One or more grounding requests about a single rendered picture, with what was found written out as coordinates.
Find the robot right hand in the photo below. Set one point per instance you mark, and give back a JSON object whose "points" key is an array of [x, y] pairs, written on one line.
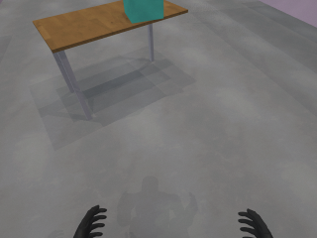
{"points": [[260, 231]]}

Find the robot left hand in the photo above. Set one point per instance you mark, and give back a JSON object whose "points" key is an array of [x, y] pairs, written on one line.
{"points": [[85, 227]]}

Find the carton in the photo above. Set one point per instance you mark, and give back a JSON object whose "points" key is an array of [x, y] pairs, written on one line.
{"points": [[143, 10]]}

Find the table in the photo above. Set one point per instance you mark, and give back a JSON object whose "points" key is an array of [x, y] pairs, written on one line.
{"points": [[76, 28]]}

